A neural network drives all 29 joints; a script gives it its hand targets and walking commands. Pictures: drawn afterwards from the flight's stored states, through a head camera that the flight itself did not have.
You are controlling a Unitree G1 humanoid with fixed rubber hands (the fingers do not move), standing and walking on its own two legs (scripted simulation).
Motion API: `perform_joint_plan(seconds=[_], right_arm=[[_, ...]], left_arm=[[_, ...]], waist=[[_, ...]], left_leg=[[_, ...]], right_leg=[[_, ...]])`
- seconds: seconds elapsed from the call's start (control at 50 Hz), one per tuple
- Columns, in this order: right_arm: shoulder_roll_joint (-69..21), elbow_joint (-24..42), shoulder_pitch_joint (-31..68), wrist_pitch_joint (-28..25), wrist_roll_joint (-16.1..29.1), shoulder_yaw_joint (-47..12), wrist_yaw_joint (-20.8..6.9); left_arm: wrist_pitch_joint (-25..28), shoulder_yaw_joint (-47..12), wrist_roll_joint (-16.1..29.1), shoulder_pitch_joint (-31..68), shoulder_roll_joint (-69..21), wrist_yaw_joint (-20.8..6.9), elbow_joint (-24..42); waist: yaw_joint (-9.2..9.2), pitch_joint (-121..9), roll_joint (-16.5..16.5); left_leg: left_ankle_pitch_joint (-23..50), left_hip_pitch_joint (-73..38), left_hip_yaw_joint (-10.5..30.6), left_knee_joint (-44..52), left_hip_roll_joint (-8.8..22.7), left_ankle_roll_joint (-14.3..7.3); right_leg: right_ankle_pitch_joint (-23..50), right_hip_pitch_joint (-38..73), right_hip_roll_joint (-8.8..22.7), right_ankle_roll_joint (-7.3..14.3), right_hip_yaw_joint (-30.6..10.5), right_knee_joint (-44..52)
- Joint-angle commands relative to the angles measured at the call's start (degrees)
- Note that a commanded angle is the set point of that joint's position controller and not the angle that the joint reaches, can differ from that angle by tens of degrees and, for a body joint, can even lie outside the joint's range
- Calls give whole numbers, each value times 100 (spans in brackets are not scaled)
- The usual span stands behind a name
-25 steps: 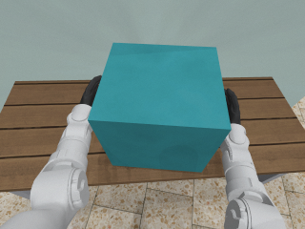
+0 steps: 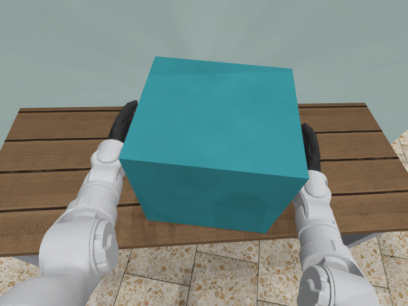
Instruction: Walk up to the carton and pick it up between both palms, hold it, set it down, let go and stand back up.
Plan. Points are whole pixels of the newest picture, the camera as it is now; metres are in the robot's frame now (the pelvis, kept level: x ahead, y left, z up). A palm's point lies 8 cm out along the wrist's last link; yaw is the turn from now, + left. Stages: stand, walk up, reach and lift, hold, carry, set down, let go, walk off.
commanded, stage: set down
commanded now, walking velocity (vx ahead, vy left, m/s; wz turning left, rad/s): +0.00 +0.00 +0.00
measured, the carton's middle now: (213, 150) +0.43 -0.02 +0.00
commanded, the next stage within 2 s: none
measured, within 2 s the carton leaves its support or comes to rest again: neither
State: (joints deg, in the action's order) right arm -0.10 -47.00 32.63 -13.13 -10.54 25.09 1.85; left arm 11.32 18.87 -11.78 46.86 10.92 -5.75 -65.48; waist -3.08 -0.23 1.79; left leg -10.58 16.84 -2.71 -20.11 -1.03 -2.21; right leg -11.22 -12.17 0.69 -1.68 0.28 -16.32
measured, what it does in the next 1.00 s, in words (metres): stands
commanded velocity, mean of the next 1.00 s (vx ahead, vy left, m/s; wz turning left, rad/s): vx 0.00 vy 0.00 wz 0.00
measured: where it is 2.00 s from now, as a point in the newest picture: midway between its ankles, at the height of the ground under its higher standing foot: outside the picture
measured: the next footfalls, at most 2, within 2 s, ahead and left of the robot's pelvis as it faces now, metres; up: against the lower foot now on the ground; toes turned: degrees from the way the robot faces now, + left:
none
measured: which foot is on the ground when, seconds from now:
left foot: down 0.00-1.00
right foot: down 0.00-1.00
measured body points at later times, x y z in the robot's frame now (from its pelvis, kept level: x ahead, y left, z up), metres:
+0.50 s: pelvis +0.00 +0.00 +0.00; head +0.07 +0.02 +0.44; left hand +0.44 +0.17 +0.05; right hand +0.38 -0.21 +0.04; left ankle -0.01 +0.09 -0.75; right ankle -0.04 -0.13 -0.75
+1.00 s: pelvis +0.00 -0.01 -0.01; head +0.07 +0.02 +0.44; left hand +0.44 +0.18 +0.02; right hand +0.37 -0.20 +0.00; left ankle -0.01 +0.09 -0.75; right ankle -0.04 -0.13 -0.75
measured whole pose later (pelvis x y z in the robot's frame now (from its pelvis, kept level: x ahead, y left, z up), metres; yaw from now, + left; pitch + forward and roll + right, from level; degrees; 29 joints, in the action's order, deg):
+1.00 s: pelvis +0.00 -0.01 -0.01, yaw -1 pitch +13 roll -1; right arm 0.1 -60.0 34.4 -17.6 -8.8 22.5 6.8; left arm 17.2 16.9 -6.9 49.9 14.5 -3.7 -75.7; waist -3.2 -4.6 2.8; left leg -11.3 25.9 -2.7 -24.1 0.1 -1.6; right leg -12.0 -21.4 -0.3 -1.0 0.3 -20.4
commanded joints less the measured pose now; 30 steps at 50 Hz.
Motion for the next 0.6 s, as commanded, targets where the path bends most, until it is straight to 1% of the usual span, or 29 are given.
perform_joint_plan(seconds=[0.0,0.06,0.08,0.1,0.12,0.2,0.22,0.3,0.32,0.36,0.4,0.46,0.5,0.52,0.58], right_arm=[[-3068,-49,3122,-304,-789,-1434,-437],[-3081,-105,3094,-321,-821,-1393,-434],[-3074,-99,3065,-325,-810,-1396,-434],[-3066,-105,3045,-325,-813,-1403,-437],[-3049,-143,3072,-324,-841,-1356,-436],[-3054,-177,3018,-340,-873,-1309,-441],[-3052,-209,3013,-333,-876,-1305,-444],[-3038,-207,2953,-346,-924,-1267,-441],[-3043,-220,2933,-344,-938,-1242,-435],[-3042,-256,2883,-346,-945,-1218,-442],[-3034,-290,2841,-353,-959,-1219,-437],[-3064,-340,2815,-344,-990,-1199,-436],[-3022,-370,2820,-335,-1001,-1135,-436],[-2936,-414,2772,-324,-988,-1112,-439],[-2704,-503,2708,-311,-1010,-916,-397]], left_arm=[[532,-1022,180,2883,-2509,-785,-14],[550,-996,161,2870,-2506,-797,-72],[559,-985,152,2826,-2504,-794,-100],[558,-921,137,2796,-2478,-803,-176],[562,-932,137,2828,-2490,-804,-193],[585,-847,91,2755,-2467,-806,-265],[586,-821,77,2751,-2446,-808,-295],[606,-754,51,2669,-2443,-817,-367],[601,-746,40,2650,-2438,-821,-399],[610,-693,12,2589,-2433,-822,-442],[618,-693,1,2564,-2432,-825,-474],[642,-611,-34,2594,-2342,-822,-533],[639,-572,-40,2573,-2316,-828,-611],[639,-502,-68,2547,-2222,-825,-663],[643,-407,-109,2563,-2025,-779,-693]], waist=[[-125,-3036,-224],[-147,-2947,-229],[-128,-2966,-241],[-100,-2883,-171],[-140,-2878,-180],[-111,-2796,-175],[-79,-2708,-150],[-84,-2686,-115],[-112,-2651,-104],[-92,-2568,-120],[-118,-2556,-117],[-102,-2485,-63],[-139,-2401,-88],[-115,-2359,-87],[-154,-2259,-130]], left_leg=[[2209,-1000,-107,-204,229,372],[2088,-914,-116,-181,222,356],[2062,-937,-112,-176,231,346],[1995,-875,-126,-170,219,326],[1951,-867,-118,-161,222,320],[1817,-758,-134,-143,209,291],[1770,-722,-140,-154,209,277],[1672,-649,-147,-158,208,247],[1638,-609,-150,-162,201,242],[1524,-569,-146,-148,203,220],[1528,-562,-142,-157,196,217],[1385,-436,-144,-147,192,177],[1343,-424,-131,-148,206,182],[1289,-411,-155,-149,196,170],[1282,-447,-133,-179,215,178]], right_leg=[[3069,784,-28,-126,220,-416],[2988,772,-21,-128,216,-414],[2942,748,-21,-116,211,-393],[2934,761,-20,-124,208,-402],[2904,719,-15,-134,220,-407],[2829,710,-6,-134,205,-412],[2812,672,-2,-138,202,-421],[2795,646,5,-150,198,-436],[2825,657,9,-152,194,-445],[2698,580,14,-154,197,-439],[2734,593,9,-150,199,-444],[2684,595,26,-165,184,-478],[2576,521,19,-148,187,-474],[2543,480,17,-149,182,-465],[2331,334,5,-121,186,-459]])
